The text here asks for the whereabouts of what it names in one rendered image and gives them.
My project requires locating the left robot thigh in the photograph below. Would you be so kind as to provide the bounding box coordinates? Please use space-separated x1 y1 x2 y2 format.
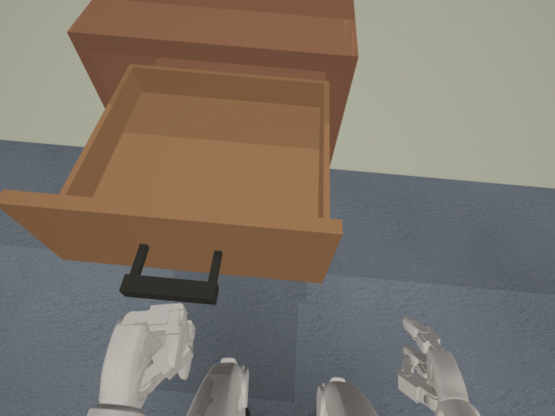
186 362 249 416

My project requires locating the handle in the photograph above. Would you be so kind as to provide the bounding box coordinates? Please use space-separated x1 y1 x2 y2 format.
119 244 222 305

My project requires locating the drawer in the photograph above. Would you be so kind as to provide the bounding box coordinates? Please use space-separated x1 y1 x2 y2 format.
0 64 343 283

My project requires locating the robot thigh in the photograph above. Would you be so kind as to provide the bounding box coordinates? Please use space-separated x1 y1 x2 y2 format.
186 362 249 416
317 381 378 416

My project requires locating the cabinet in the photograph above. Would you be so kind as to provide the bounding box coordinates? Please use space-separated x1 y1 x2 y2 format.
67 0 358 163

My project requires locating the robot left hand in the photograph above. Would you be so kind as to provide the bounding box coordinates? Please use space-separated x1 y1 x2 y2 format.
99 303 196 409

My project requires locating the right robot thigh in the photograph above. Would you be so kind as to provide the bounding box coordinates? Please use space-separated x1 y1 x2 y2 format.
317 381 378 416

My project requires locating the robot right hand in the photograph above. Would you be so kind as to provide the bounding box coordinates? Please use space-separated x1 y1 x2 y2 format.
398 316 469 413

